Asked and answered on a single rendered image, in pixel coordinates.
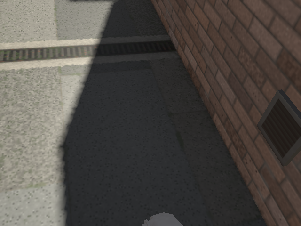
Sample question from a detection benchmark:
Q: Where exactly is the right robot thigh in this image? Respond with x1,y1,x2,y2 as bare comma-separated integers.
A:
141,212,183,226

